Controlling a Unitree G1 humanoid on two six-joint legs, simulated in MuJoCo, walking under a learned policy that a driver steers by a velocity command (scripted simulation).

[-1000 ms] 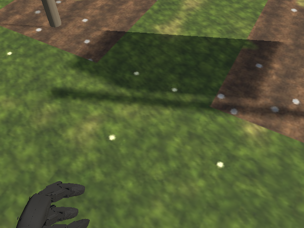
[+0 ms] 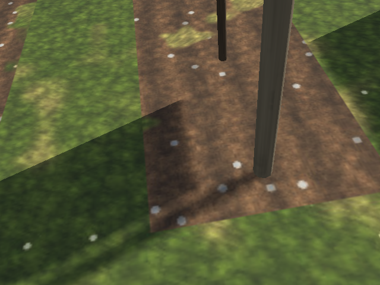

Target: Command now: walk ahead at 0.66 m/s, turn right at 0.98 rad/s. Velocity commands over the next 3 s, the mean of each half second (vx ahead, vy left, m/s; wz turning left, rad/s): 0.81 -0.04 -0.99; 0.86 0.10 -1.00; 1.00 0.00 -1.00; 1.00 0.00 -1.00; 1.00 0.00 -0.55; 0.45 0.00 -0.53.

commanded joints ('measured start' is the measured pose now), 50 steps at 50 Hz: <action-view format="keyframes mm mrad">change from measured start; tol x64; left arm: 1 -28 177 48 -65 -11 -56 -4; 50 -264 47 30 -182 -12 -131 5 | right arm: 1 -88 -91 -28 -74 3 -14 8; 50 385 -170 -32 -60 -17 -81 -86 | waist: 1 1 -146 46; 50 -282 185 -101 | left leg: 1 -166 -11 -21 -20 96 -9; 16 973 359 -797 -784 -699 139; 23 677 293 -123 -555 939 101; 28 362 179 126 -903 148 141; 32 258 56 347 -459 793 199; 36 -388 -108 8 813 -318 109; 50 785 216 -332 -565 -226 85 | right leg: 1 65 -177 353 -322 -278 -166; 27 -653 -138 -32 759 215 -1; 36 525 -259 699 -13 -765 -481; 50 -654 154 139 655 -60 -60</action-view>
